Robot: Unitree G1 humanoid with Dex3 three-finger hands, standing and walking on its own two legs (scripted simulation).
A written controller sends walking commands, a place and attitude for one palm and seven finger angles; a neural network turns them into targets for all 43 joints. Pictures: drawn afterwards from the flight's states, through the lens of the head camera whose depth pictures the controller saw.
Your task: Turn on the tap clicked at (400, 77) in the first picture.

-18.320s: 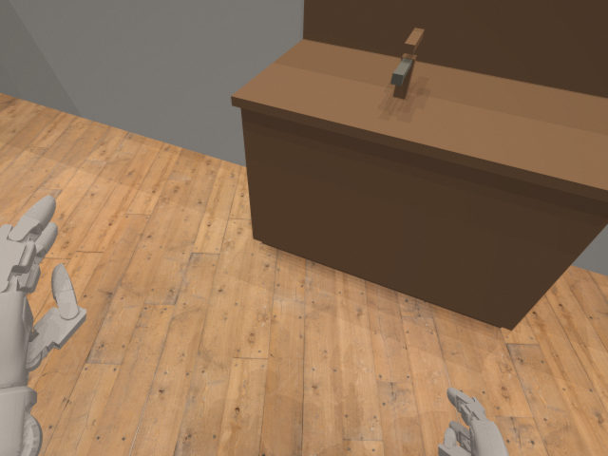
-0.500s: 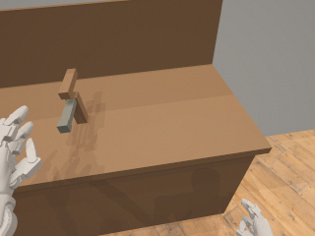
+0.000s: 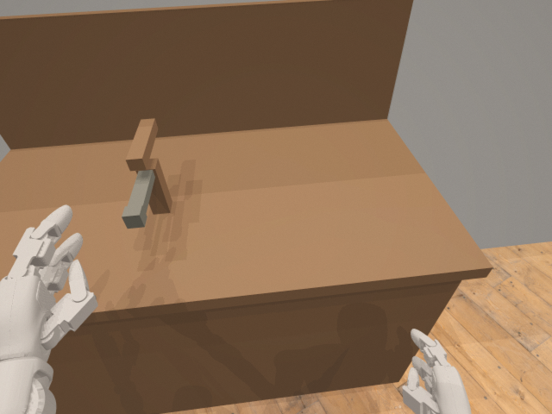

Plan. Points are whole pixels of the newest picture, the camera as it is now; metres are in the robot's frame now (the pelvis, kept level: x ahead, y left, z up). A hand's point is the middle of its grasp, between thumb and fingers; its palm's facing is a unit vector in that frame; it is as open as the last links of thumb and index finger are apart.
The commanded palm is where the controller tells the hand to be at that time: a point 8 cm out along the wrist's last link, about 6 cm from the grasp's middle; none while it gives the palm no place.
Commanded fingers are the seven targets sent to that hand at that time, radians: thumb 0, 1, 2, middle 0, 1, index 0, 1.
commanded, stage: turn the palm inward beside the body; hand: left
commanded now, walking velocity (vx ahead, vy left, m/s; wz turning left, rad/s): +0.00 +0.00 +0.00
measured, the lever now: (134, 216) +0.37 +0.29 +0.10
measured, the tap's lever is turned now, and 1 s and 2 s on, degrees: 0 0 0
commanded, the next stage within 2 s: reach beside the lever's end, fingers flat in 0.88 s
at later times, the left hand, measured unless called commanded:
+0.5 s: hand (83, 311) +0.17 +0.24 +0.15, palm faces +0.42 -0.90 -0.14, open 7.4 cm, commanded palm +0.12 +0.28 +0.16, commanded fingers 0.00 0.90 0.90 -0.20 -0.30 -0.20 -0.30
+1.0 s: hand (95, 307) +0.18 +0.23 +0.15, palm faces +0.42 -0.90 -0.13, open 7.4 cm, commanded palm +0.13 +0.28 +0.16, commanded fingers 0.00 0.90 0.90 -0.20 -0.30 -0.20 -0.30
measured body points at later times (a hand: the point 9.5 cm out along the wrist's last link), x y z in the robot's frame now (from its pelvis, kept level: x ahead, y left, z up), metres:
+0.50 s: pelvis -0.01 +0.01 +0.00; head -0.03 +0.00 +0.45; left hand +0.14 +0.29 +0.16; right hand +0.20 -0.19 -0.06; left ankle +0.04 +0.15 -0.72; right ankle -0.02 -0.10 -0.72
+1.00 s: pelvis +0.00 +0.00 +0.00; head -0.02 -0.02 +0.45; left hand +0.15 +0.28 +0.16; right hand +0.21 -0.21 -0.06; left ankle +0.04 +0.15 -0.72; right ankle -0.02 -0.10 -0.72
